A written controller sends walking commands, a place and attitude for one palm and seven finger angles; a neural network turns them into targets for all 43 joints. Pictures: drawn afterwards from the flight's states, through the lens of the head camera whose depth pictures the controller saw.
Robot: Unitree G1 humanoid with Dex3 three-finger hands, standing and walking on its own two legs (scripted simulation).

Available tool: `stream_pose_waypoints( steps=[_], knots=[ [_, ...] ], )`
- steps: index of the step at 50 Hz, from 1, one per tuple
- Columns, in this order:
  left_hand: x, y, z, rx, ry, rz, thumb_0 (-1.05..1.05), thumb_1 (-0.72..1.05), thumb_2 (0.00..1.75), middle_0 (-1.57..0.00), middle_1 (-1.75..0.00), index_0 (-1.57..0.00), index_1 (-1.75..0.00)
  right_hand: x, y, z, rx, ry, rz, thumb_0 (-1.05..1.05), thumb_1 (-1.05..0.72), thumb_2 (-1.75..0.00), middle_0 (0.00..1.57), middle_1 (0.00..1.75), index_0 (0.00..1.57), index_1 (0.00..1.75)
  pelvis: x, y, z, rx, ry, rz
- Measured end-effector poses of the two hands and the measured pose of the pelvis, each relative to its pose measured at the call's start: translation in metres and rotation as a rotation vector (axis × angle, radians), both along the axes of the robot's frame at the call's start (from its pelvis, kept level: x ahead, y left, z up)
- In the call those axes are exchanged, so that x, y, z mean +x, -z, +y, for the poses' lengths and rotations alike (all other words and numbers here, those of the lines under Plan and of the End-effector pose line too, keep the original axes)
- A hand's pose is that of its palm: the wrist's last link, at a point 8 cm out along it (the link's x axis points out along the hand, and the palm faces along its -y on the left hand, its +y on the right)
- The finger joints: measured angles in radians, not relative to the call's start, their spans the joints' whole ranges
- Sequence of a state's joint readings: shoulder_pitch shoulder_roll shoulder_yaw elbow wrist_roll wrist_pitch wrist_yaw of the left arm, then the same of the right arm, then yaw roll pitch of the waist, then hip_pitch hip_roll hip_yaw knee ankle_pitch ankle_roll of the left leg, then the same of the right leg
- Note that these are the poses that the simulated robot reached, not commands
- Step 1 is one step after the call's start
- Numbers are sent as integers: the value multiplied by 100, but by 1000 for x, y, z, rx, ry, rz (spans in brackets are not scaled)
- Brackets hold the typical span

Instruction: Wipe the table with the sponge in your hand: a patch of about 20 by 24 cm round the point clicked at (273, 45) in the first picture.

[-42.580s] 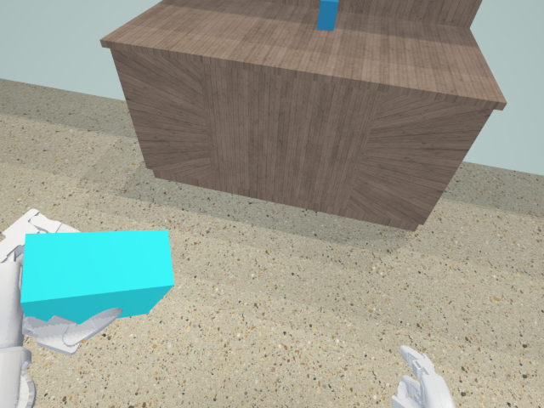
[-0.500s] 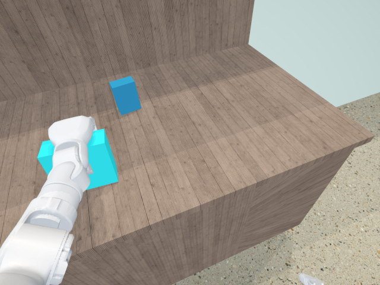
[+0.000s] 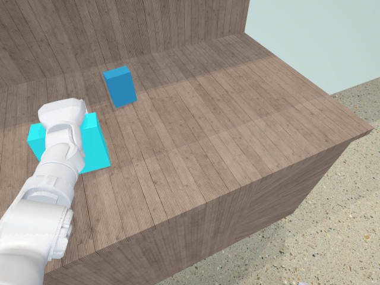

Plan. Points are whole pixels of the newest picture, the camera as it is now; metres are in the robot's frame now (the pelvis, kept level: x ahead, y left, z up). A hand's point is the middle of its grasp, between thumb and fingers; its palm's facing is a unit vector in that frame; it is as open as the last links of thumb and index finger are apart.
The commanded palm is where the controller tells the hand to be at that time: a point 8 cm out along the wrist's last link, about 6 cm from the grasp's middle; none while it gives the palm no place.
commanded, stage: slide back across to the first lane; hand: left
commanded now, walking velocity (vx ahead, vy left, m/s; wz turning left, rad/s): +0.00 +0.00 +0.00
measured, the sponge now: (76, 153) +0.42 +0.29 +0.03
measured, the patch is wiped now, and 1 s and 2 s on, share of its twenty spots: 1.00 1.00 1.00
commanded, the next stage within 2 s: wipe back along the first lane in 0.74 s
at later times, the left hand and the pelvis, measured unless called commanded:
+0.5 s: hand (52, 124) +0.46 +0.33 +0.09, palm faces -0.06 -0.02 -1.00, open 10.4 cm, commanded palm +0.42 +0.33 +0.14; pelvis +0.02 +0.03 +0.00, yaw -1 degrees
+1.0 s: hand (36, 135) +0.42 +0.36 +0.09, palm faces -0.04 -0.02 -1.00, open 10.5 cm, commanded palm +0.38 +0.35 +0.13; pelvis +0.05 +0.03 +0.01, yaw +0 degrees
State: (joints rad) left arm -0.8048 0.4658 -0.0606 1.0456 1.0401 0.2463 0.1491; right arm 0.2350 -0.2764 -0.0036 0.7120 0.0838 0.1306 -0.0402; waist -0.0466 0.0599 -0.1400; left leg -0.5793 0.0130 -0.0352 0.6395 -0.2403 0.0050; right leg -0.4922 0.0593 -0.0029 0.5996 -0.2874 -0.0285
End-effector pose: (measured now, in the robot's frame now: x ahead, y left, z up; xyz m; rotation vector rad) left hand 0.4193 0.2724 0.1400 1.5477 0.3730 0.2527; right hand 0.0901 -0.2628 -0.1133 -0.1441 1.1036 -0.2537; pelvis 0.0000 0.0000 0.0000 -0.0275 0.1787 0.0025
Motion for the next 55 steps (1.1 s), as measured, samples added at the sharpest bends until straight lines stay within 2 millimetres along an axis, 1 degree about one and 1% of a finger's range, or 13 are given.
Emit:
stream_pose_waypoints(
  steps=[5, 11, 16, 21, 26, 29, 32, 38, 43, 49, 55],
  knots=[
    [11, -2, 5, 8, -7, -2, 3, -57, 105, -73, -128, -76, -129, -6, 1, 9, 0, 5, 15, 1, -91, -90, 20, 30, 20, 30, -1, 1, 7, -5, 1, 17],
    [23, -3, 14, 5, -23, -2, 3, -57, 105, -73, -129, -75, -129, -19, 2, 17, -1, 28, 42, 0, -91, -90, 20, 30, 20, 30, 0, 2, 14, -9, 10, 34],
    [25, -1, 23, -20, -25, -1, 2, -56, 105, -72, -130, -74, -130, -28, 2, 22, 1, 48, 67, 0, -91, -90, 20, 30, 20, 30, 6, 1, 20, -10, 20, 32],
    [25, -4, 36, -25, -28, -18, 2, -56, 105, -71, -131, -74, -131, -27, -1, 25, -1, 56, 71, 1, -91, -90, 20, 30, 20, 30, 14, -1, 24, -11, 24, 19],
    [20, -5, 57, -6, -63, -9, 2, -55, 105, -70, -131, -73, -132, -12, -6, 26, -4, 44, 53, 1, -91, -90, 20, 30, 20, 30, 20, -3, 27, -12, 22, 7],
    [15, -5, 67, -13, -72, -2, 2, -55, 105, -70, -132, -72, -133, 2, -9, 27, -9, 24, 35, 1, -91, -90, 20, 30, 20, 30, 25, -5, 29, -12, 16, 1],
    [11, -4, 73, -13, -68, 5, 2, -54, 105, -69, -133, -71, -134, 20, -12, 28, -14, 1, 12, 1, -91, -90, 20, 30, 20, 30, 29, -5, 30, -13, 9, -4],
    [8, -3, 75, 1, -40, 13, 1, -54, 105, -68, -134, -70, -135, 57, -17, 32, -16, -46, -42, 1, -91, -90, 20, 30, 20, 30, 35, -6, 31, -12, -1, -10],
    [3, -1, 79, -21, -45, -2, 1, -53, 105, -67, -134, -70, -135, 80, -21, 37, -4, -72, -78, 1, -91, -90, 20, 30, 20, 30, 41, -7, 30, -9, 3, -9],
    [-9, -1, 80, -11, -58, -25, 1, -53, 105, -67, -135, -69, -136, 96, -22, 40, 19, -97, -100, 1, -91, -90, 20, 30, 20, 30, 46, -8, 28, -9, 0, -16],
    [-32, -1, 76, -15, -72, -50, 0, -52, 105, -66, -136, -68, -137, 106, -24, 42, 39, -116, -128, 1, -91, -90, 20, 30, 20, 30, 47, -9, 26, -7, -3, -37]
  ],
)
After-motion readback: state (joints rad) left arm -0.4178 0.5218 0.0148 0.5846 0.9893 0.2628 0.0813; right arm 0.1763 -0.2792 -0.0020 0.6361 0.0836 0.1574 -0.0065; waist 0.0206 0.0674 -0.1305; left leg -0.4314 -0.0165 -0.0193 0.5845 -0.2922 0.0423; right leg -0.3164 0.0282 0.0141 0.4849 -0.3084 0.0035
